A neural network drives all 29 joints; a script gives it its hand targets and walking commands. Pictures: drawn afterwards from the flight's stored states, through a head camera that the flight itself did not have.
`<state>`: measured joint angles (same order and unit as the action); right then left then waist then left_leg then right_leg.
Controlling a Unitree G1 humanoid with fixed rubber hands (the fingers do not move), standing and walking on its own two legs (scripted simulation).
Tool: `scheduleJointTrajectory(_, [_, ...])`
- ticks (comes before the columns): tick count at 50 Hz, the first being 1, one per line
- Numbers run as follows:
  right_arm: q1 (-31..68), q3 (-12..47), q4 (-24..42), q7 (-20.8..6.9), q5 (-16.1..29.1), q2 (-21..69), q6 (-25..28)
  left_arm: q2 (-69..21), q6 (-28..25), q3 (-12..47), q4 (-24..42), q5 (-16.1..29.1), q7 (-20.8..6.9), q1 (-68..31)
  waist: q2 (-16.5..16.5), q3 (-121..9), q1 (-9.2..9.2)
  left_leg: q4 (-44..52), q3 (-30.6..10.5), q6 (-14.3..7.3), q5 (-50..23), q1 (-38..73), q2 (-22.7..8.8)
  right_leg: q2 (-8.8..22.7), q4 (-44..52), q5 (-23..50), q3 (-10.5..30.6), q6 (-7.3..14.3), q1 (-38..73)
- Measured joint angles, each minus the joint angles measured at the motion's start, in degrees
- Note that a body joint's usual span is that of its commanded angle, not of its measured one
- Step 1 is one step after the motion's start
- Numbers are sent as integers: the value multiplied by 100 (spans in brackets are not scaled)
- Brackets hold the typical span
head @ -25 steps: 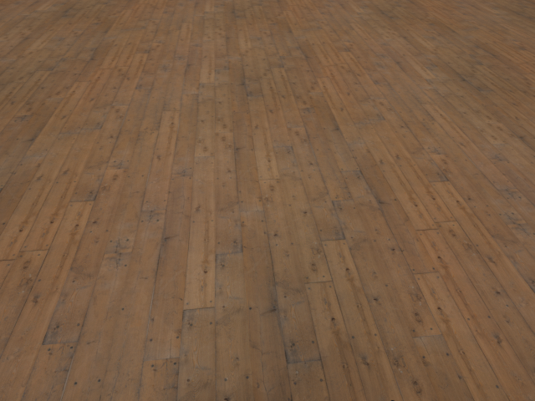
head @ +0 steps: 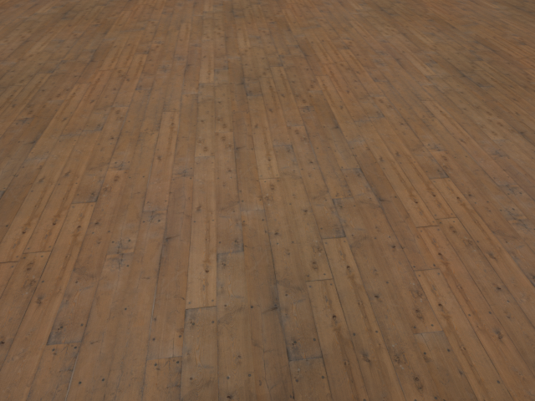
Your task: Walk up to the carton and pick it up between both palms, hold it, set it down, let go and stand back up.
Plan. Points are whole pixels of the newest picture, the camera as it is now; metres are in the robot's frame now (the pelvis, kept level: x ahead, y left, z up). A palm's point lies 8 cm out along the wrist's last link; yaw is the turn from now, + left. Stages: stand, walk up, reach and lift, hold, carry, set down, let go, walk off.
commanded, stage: stand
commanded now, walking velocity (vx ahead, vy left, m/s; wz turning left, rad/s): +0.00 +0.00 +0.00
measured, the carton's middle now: out of the picture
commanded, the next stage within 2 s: walk up in 1.70 s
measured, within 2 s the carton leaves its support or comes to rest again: neither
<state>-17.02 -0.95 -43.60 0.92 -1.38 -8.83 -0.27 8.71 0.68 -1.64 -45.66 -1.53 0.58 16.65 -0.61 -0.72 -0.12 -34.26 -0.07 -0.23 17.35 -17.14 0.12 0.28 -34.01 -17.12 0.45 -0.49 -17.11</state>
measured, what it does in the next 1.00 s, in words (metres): stands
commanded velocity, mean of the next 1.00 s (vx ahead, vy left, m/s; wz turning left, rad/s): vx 0.00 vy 0.00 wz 0.00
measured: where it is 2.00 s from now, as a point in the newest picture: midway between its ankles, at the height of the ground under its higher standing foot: outside the picture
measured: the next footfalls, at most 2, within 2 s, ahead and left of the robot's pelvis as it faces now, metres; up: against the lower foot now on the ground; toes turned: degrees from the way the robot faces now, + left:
none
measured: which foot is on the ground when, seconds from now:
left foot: down 0.00-1.00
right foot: down 0.00-1.00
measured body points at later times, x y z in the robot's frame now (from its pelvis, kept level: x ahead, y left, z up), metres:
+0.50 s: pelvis +0.01 +0.00 +0.01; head +0.02 +0.00 +0.46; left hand +0.05 +0.22 -0.14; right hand +0.04 -0.23 -0.14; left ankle +0.01 +0.12 -0.73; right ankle +0.01 -0.12 -0.73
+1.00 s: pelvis +0.00 +0.00 +0.01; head +0.01 +0.00 +0.46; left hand -0.01 +0.21 -0.15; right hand -0.01 -0.21 -0.15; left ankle +0.01 +0.12 -0.73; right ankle +0.01 -0.13 -0.73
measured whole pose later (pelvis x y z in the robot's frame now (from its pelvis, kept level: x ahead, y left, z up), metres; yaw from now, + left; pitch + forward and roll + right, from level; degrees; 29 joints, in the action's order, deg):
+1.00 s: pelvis +0.00 +0.00 +0.01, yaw +0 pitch -2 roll +0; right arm -18.6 -1.1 -62.1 2.0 -0.8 -6.9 0.2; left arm 6.6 0.2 -1.8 -62.9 -0.8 2.0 17.5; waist 0.2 1.9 -0.2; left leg -26.4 -0.3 -0.1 13.7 -11.0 0.1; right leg 0.2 -26.2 -13.5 0.7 -0.5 -11.0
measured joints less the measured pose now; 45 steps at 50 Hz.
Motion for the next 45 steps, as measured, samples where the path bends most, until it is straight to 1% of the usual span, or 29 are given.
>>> scheduleJointTrajectory(6, [-28,-37,-188,5,3,10,6,-2,-22,-33,-156,21,28,20,-12,-30,-3,105,-6,15,-34,92,1,-1,70,14,1,14,76])
scheduleJointTrajectory(19, [-113,-131,-813,42,39,33,67,-16,-88,-31,-688,61,70,41,116,177,25,412,-20,43,-165,240,-14,-18,351,132,1,39,212])
scheduleJointTrajectory(35, [-13,-106,-1368,130,54,110,49,-65,-91,-62,-1286,58,145,48,-37,57,-13,583,-13,35,-172,596,-30,-32,582,176,17,23,589])
scheduleJointTrajectory(45, [-97,-41,-1692,107,66,168,48,-177,-55,-17,-1613,68,144,83,46,242,27,717,-15,24,-302,625,-22,-23,729,314,23,11,625])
